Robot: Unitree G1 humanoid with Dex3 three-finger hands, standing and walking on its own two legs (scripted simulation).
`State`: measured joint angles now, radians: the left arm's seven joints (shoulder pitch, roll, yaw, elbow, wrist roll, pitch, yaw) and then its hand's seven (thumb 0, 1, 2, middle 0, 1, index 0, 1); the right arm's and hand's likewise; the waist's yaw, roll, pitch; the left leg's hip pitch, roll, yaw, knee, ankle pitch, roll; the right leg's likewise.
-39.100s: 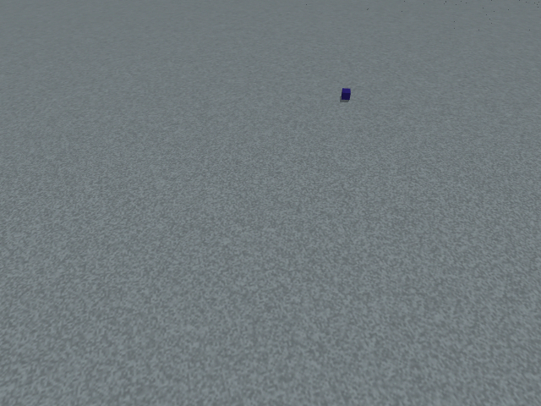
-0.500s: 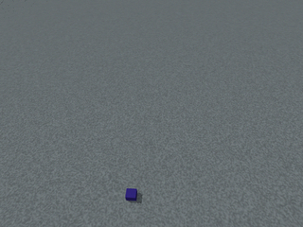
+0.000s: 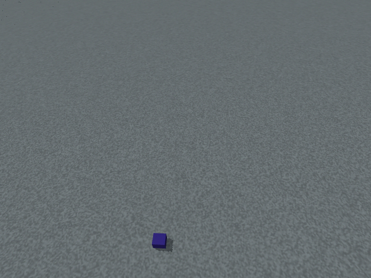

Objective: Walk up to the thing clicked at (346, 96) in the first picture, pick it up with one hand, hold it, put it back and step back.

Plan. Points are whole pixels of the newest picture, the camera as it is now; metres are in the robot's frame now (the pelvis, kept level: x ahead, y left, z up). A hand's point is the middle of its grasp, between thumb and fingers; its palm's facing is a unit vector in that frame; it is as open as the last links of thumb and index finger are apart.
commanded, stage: stand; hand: left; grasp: from above
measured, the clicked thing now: (159, 240) +0.49 +0.20 -0.76
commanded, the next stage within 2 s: step back in 0.70 s
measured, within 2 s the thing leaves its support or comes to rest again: neither
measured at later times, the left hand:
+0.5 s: hand out of the picture +0.07 +0.25 -0.16, palm faces -0.01 -0.94 -0.35, open 7.4 cm
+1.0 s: hand out of the picture +0.08 +0.30 -0.18, palm faces -0.02 -0.92 -0.38, open 7.4 cm
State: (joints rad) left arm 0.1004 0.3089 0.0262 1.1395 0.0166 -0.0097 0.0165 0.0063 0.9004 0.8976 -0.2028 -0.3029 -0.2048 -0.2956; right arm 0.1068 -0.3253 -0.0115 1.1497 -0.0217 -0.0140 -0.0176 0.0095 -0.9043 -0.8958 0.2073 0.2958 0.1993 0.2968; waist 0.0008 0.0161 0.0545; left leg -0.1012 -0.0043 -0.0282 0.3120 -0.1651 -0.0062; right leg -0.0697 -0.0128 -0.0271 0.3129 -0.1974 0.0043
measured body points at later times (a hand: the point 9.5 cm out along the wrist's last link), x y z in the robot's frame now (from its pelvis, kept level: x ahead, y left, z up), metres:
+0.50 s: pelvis +0.00 +0.00 +0.00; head +0.00 -0.01 +0.45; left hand +0.07 +0.29 -0.13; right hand +0.07 -0.30 -0.14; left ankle +0.01 +0.12 -0.75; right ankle -0.02 -0.12 -0.75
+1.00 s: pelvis -0.05 +0.03 -0.02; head +0.02 +0.05 +0.42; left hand +0.08 +0.35 -0.15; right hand +0.03 -0.30 -0.14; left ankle -0.07 +0.14 -0.74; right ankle -0.02 -0.12 -0.75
